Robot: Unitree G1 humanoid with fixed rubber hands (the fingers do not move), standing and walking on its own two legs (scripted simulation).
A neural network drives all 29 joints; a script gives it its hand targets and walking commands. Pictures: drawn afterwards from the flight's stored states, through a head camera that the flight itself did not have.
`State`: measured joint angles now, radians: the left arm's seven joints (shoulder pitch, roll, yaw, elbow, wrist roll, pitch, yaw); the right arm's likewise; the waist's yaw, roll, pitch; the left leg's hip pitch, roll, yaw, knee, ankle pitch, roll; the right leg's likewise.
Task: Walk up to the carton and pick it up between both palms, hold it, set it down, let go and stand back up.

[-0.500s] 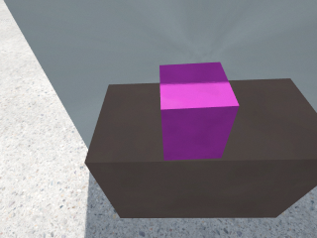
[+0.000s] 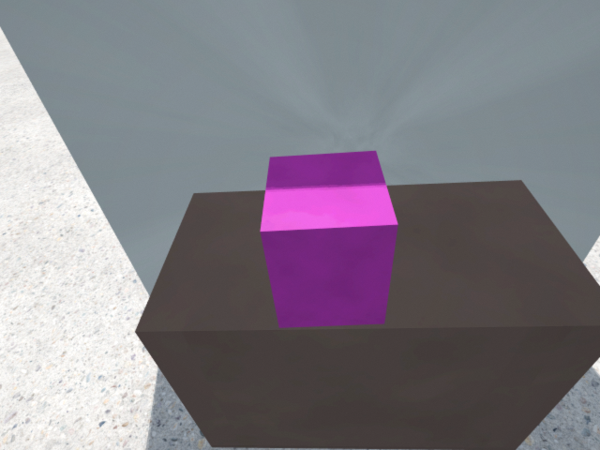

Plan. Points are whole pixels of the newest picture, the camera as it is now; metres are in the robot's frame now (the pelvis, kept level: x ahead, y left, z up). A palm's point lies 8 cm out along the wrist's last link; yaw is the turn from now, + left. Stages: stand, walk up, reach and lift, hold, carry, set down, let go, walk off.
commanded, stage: walk up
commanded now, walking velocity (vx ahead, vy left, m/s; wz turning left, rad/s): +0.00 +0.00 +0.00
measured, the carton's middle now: (327, 240) +0.51 -0.01 +0.00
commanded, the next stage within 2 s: stand in 0.86 s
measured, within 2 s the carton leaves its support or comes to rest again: neither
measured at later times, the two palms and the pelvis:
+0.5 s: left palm out of the picture +0.02 +0.21 -0.16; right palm out of the picture +0.05 -0.20 -0.15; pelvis +0.05 +0.01 +0.00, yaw +0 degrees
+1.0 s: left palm out of the picture +0.03 +0.20 -0.16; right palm out of the picture +0.04 -0.19 -0.16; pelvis +0.07 +0.01 -0.01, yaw +0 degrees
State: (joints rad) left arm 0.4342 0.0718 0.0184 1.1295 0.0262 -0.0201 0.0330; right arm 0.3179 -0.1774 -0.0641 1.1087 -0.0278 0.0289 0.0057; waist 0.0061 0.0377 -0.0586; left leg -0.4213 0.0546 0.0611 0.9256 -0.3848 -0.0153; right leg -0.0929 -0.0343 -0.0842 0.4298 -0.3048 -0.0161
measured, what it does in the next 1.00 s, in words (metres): steps on the spot: left foot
